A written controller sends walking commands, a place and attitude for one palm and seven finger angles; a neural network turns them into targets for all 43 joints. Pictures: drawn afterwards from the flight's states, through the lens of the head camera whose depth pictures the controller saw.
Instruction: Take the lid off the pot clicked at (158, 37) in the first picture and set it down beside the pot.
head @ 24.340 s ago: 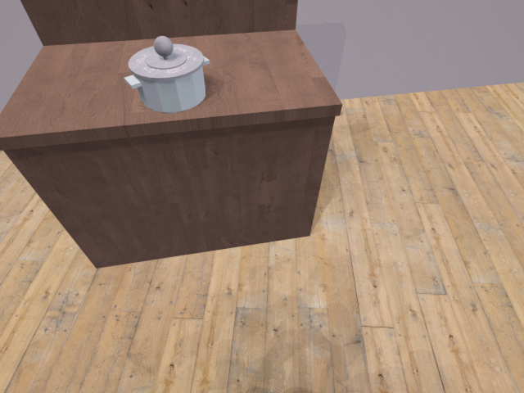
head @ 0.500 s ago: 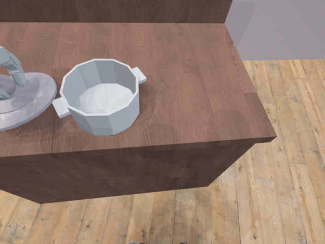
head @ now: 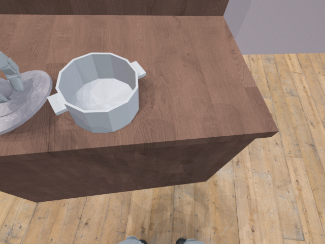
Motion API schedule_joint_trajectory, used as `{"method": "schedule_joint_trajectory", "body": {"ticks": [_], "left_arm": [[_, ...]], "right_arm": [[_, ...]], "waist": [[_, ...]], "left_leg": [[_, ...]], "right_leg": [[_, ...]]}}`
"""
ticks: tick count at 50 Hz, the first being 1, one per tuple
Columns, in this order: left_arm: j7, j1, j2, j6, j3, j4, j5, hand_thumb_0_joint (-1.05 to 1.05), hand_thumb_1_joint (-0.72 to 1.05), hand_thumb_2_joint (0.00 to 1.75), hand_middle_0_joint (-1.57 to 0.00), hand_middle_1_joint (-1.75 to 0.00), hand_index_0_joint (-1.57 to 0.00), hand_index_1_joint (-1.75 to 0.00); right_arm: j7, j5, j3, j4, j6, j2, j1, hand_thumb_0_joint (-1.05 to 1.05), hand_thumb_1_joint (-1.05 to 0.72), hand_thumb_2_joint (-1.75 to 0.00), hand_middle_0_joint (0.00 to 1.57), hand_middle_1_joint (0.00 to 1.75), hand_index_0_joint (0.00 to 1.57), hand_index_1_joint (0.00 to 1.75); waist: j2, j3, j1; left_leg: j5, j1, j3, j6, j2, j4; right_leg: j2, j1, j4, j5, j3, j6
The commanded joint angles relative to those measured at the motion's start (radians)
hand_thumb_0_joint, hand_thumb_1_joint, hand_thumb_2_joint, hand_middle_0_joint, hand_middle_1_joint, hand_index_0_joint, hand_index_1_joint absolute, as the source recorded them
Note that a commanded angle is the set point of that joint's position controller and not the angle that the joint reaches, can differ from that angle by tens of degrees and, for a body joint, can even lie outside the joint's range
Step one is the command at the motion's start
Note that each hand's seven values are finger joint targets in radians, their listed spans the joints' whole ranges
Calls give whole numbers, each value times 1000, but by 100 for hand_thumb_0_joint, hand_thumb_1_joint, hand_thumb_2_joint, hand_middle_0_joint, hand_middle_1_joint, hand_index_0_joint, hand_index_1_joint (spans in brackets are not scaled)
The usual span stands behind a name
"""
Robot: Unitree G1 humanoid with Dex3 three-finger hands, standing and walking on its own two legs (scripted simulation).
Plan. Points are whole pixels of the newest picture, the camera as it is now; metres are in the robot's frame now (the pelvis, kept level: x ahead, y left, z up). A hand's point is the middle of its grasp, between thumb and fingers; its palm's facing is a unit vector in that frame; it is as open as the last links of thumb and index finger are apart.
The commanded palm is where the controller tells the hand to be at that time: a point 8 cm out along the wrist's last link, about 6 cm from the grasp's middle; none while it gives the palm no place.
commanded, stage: lower the lid onto the table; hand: left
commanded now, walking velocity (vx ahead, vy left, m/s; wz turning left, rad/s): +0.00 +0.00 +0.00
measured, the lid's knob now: out of the picture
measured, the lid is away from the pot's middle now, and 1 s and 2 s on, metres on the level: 0.21 0.23 0.23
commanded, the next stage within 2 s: open the fingers wide in 0.38 s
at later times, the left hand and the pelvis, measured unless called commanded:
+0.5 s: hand (2, 97) +0.45 +0.35 +0.06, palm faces -0.49 -0.15 -0.86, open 6.9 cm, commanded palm +0.47 +0.34 +0.12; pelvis -0.01 +0.01 -0.01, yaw +0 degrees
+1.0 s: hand out of the picture +0.42 +0.36 +0.06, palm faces -0.46 -0.12 -0.88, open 7.4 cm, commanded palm +0.47 +0.35 +0.12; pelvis -0.01 +0.01 +0.00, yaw +1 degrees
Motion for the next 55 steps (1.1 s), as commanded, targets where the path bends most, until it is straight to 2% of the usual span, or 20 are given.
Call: {"method": "schedule_joint_trajectory", "body": {"ticks": [1,4,9,11,17,19,23,24,26,28,32,34,35,37,39,42,45,48,51,55], "left_arm": [[49,-499,372,-6,85,-265,-13,0,53,108,-84,-101,-92,-108],[56,-494,382,-19,108,-301,-19,0,53,108,-84,-101,-92,-108],[65,-450,331,-13,68,-207,-33,0,53,108,-84,-101,-92,-108],[66,-457,290,-7,27,-183,-26,0,53,108,-84,-101,-92,-108],[76,-455,343,-11,45,-152,-8,0,53,108,-84,-101,-92,-108],[84,-477,359,-19,66,-205,1,0,53,108,-84,-101,-92,-108],[82,-439,332,-23,61,-155,-7,0,53,108,-84,-101,-92,-108],[82,-212,291,-15,114,-151,-23,0,53,108,-84,-101,-92,-108],[103,-259,350,-71,180,-342,-8,0,51,103,-81,-102,-89,-108],[114,-302,324,-76,163,-380,-18,0,50,98,-78,-102,-85,-108],[155,-316,368,-31,179,-270,-29,0,46,91,-72,-102,-79,-107],[166,-350,367,-32,166,-314,-12,0,44,88,-69,-102,-76,-107],[169,-349,323,-29,131,-311,-2,0,42,87,-68,-102,-74,-106],[173,-316,327,-25,131,-281,8,0,40,85,-65,-101,-71,-106],[166,-347,321,-26,124,-332,3,0,37,83,-63,-101,-68,-105],[153,-371,273,-18,80,-305,-19,0,33,79,-59,-100,-64,-103],[142,-406,298,-38,101,-360,-33,0,29,76,-55,-99,-59,-102],[137,-367,248,-43,74,-330,-37,0,26,71,-51,-99,-54,-101],[139,-341,218,-29,43,-251,-35,0,22,67,-47,-98,-50,-100],[141,-351,242,-33,66,-297,-22,0,17,61,-42,-97,-44,-99]], "right_arm": [[-22,-6,-78,-44,-6,-208,149,0,-90,-90,20,30,20,30],[-23,-14,-81,-46,-6,-206,151,0,-90,-90,20,30,20,30],[-28,-5,-73,-40,-8,-211,149,0,-90,-90,20,30,20,30],[-25,-4,-73,-34,-12,-212,154,0,-90,-90,20,30,20,30],[-29,-2,-63,-45,-13,-220,158,0,-90,-90,20,30,20,30],[-30,-6,-69,-49,-12,-218,164,0,-90,-90,20,30,20,30],[-34,-6,-66,-52,-14,-216,164,0,-90,-90,20,30,20,30],[-11,-11,-83,-96,-6,-194,150,0,-90,-90,20,30,20,30],[-9,-32,-97,-92,25,-199,131,0,-90,-90,20,30,20,30],[-6,-31,-96,-88,36,-191,116,0,-90,-90,20,30,20,30],[-9,-23,-90,-77,46,-202,119,0,-90,-90,20,30,20,30],[-10,-21,-88,-74,42,-202,110,0,-90,-90,20,30,20,30],[-7,-23,-89,-70,37,-198,112,0,-90,-90,20,30,20,30],[-1,-20,-85,-74,37,-199,102,0,-90,-90,20,30,20,30],[-3,-20,-87,-79,34,-195,100,0,-90,-90,20,30,20,30],[-8,-15,-85,-76,26,-197,100,0,-90,-90,20,30,20,30],[-22,-16,-85,-68,16,-203,104,0,-90,-90,20,30,20,30],[-25,-15,-85,-62,9,-199,103,0,-90,-90,20,30,20,30],[-19,-12,-81,-56,11,-201,104,0,-90,-90,20,30,20,30],[-15,-17,-86,-58,13,-197,115,0,-90,-90,20,30,20,30]], "waist": [[207,-502,5],[241,-530,8],[167,-428,-10],[180,-390,-16],[137,-396,-14],[216,-459,-5],[154,-432,-14],[169,-471,52],[208,-544,51],[210,-529,36],[111,-435,11],[205,-441,19],[227,-441,16],[224,-405,24],[233,-472,24],[184,-440,-2],[208,-478,1],[204,-440,1],[140,-363,-7],[184,-451,8]], "left_leg": [[660,598,-141,-75,42,-27],[737,652,-158,-88,50,-21],[537,545,-143,-69,44,-43],[468,525,-146,-68,44,-53],[353,440,-135,-53,35,-43],[479,528,-159,-79,46,-30],[484,498,-159,-74,51,-19],[565,517,-164,-93,31,-23],[707,592,-172,-111,55,-5],[750,615,-183,-111,67,-10],[467,473,-143,-67,41,-45],[487,525,-162,-84,47,-59],[507,557,-171,-92,54,-56],[463,540,-179,-99,55,-61],[524,588,-178,-94,53,-49],[406,546,-170,-74,49,-57],[466,604,-187,-80,58,-58],[510,608,-190,-87,63,-55],[391,513,-174,-73,51,-60],[550,568,-166,-84,47,-33]], "right_leg": [[77,-73,-18,190,-36,-62],[78,-92,-17,179,-36,-61],[74,-108,-21,131,-37,-60],[75,-139,-22,95,-40,-65],[74,-117,2,76,-32,-66],[75,-145,14,91,-34,-70],[77,-166,21,92,-39,-64],[79,-121,28,101,-48,-75],[84,-138,27,134,-42,-78],[82,-153,14,128,-41,-74],[79,-102,-7,93,-30,-67],[74,-132,-5,74,-34,-75],[76,-164,-4,64,-39,-77],[77,-180,-4,34,-40,-81],[75,-154,-6,65,-30,-78],[73,-148,-17,50,-27,-71],[71,-153,-13,64,-29,-72],[71,-187,-11,63,-34,-72],[72,-183,-12,35,-32,-73],[74,-152,1,103,-32,-77]]}}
